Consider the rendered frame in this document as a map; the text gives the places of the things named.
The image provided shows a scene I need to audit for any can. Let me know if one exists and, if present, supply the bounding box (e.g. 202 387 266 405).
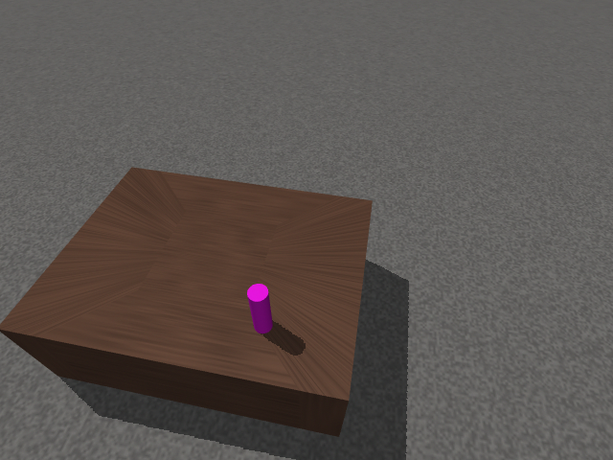
247 284 273 334

